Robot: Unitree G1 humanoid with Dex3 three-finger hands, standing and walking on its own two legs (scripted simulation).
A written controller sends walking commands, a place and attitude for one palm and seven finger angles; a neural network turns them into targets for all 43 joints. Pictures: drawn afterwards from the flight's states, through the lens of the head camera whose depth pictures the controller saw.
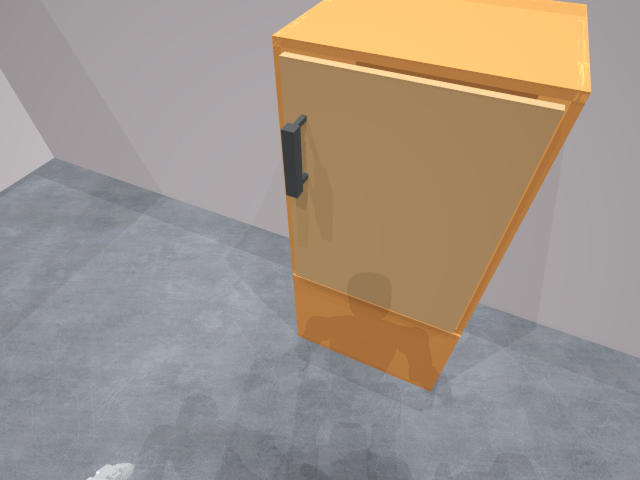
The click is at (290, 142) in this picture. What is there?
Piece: cupboard door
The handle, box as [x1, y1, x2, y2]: [281, 114, 307, 198]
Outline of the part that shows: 301,114 292,124 287,123 281,129 286,194 297,198 302,191 302,184 307,178 306,173 301,173 299,127 306,120 306,116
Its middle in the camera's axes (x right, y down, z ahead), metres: -0.04 -0.15 +0.73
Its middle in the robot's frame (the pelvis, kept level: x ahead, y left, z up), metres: +0.65 +0.08 +0.05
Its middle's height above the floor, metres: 0.82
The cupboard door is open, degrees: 0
